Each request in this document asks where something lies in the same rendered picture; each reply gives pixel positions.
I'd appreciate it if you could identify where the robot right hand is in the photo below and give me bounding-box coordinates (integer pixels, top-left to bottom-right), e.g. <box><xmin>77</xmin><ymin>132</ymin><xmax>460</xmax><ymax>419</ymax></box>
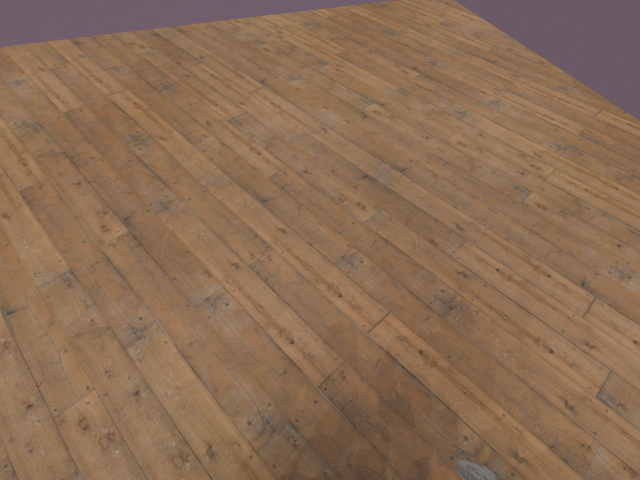
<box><xmin>457</xmin><ymin>460</ymin><xmax>496</xmax><ymax>480</ymax></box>

